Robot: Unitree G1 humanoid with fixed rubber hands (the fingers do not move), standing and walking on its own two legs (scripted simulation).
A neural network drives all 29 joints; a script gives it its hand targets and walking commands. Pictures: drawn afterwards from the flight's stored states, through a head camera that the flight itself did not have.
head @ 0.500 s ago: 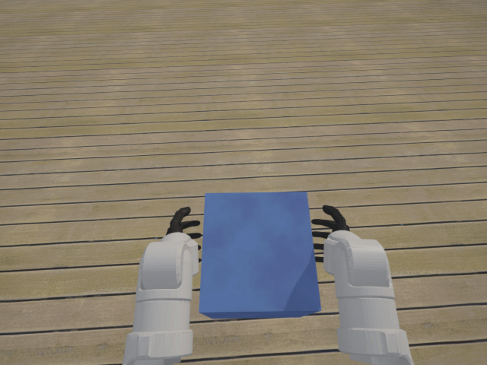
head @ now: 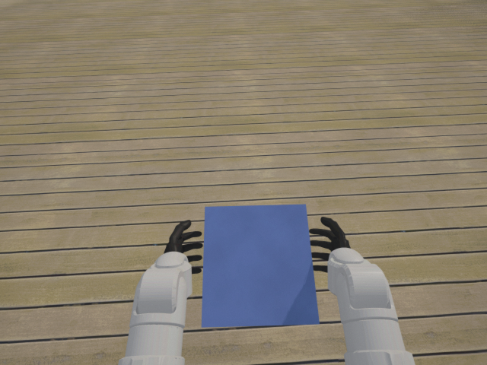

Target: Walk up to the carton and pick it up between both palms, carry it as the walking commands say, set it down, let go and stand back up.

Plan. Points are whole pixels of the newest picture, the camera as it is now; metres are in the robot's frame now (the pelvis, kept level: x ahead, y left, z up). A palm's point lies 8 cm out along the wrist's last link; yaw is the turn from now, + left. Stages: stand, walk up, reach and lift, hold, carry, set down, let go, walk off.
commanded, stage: carry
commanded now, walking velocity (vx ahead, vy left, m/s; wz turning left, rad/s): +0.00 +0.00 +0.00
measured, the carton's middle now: (255, 268) +0.34 +0.00 -0.04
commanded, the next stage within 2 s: none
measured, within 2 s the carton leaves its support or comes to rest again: neither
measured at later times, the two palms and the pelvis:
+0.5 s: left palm (180, 264) +0.29 +0.12 +0.05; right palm (343, 260) +0.29 -0.14 +0.05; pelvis +0.00 -0.01 +0.00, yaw +0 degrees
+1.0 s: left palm (184, 265) +0.29 +0.12 +0.05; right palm (345, 261) +0.29 -0.15 +0.05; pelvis +0.00 -0.01 +0.00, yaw +1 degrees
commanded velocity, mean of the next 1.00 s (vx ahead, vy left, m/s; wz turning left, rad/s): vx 0.00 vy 0.00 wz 0.00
